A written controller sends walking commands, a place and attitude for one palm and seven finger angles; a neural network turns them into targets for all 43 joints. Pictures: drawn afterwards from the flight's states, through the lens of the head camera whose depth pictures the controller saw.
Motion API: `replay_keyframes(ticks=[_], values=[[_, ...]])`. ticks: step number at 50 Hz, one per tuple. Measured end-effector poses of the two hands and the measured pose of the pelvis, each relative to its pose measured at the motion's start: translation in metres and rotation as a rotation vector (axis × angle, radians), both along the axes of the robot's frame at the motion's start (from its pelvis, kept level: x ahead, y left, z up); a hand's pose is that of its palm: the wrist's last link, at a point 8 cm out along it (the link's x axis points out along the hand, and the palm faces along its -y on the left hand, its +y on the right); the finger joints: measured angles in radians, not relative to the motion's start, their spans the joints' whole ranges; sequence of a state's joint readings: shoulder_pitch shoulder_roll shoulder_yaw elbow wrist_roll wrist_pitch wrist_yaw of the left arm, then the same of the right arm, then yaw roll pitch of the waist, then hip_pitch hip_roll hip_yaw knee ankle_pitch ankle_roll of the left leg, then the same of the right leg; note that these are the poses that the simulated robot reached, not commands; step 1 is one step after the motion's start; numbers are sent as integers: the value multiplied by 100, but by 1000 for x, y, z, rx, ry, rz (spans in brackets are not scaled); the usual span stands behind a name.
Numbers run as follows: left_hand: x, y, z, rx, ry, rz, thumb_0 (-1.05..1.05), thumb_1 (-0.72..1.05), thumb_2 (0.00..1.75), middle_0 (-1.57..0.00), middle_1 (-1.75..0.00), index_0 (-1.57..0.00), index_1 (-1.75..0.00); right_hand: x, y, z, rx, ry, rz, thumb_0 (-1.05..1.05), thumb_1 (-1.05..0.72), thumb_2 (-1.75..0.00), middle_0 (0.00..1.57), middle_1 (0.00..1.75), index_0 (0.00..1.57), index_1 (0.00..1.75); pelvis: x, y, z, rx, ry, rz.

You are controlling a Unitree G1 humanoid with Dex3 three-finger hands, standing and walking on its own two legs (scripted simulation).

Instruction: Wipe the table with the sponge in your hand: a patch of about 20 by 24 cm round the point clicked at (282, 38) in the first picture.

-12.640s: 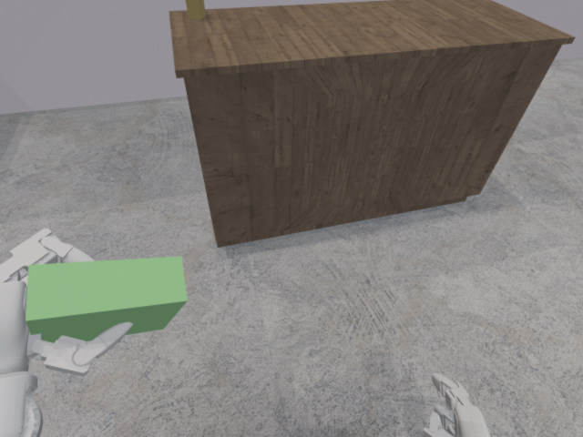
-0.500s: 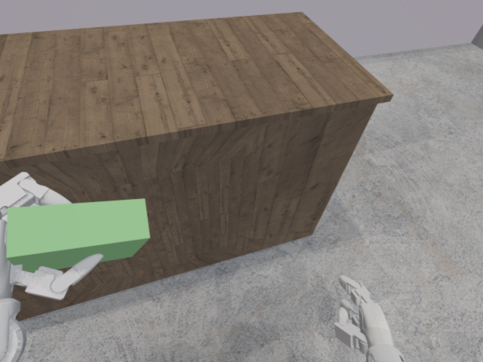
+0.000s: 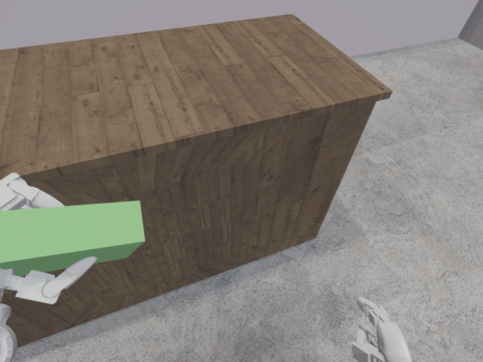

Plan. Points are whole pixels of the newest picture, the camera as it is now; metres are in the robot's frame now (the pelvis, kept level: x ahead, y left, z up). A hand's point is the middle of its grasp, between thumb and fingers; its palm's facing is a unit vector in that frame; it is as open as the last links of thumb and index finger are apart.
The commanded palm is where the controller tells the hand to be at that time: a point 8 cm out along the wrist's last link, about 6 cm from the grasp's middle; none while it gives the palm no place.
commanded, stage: shuffle to correct the standing spot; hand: left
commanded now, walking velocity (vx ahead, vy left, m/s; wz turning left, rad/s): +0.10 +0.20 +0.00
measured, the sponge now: (96, 237) +0.24 +0.20 +0.15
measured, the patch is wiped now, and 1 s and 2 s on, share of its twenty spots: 0.00 0.00 0.00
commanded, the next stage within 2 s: come to a stop and stand still in 1.66 s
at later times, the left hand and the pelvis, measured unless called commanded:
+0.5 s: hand (14, 219) +0.24 +0.28 +0.19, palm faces +0.39 -0.84 -0.39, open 9.3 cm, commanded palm +0.17 +0.33 +0.20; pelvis +0.01 +0.05 +0.00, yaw +0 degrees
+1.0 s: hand out of the picture +0.26 +0.42 +0.19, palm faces +0.39 -0.82 -0.41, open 9.3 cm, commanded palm +0.21 +0.46 +0.20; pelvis +0.04 +0.18 -0.01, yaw -2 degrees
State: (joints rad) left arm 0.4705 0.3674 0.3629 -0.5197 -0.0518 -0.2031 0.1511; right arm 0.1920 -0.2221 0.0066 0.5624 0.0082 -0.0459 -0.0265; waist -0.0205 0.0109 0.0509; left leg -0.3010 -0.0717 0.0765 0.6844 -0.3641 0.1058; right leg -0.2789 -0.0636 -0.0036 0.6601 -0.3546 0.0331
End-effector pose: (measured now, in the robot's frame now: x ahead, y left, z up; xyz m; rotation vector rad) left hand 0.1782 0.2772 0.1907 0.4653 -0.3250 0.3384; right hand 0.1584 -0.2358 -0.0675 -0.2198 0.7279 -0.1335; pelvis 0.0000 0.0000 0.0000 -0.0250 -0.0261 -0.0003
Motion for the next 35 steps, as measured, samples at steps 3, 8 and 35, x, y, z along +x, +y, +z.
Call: replay_keyframes(ticks=[3, 8, 35], values=[[1, 5, 2, 11, 0, 5, 0, -43, 103, -83, -136, -82, -135, 2, 5, -2, 9, 0, -8, 2, -90, -90, 20, 30, 21, 30, 2, 4, 0, 3, -3, 2], [-7, 15, 8, 32, -1, 28, 0, -43, 103, -82, -137, -82, -136, 8, 14, -3, 26, 3, 18, 2, -90, -90, 20, 30, 21, 30, 2, 10, 1, -18, -2, 32], [26, 104, 10, 87, 35, 2, 0, -43, 103, -82, -137, -82, -136, 6, 81, -12, -19, 57, -73, 2, -90, -90, 20, 30, 21, 30, 29, 108, 1, 24, -6, -8]])
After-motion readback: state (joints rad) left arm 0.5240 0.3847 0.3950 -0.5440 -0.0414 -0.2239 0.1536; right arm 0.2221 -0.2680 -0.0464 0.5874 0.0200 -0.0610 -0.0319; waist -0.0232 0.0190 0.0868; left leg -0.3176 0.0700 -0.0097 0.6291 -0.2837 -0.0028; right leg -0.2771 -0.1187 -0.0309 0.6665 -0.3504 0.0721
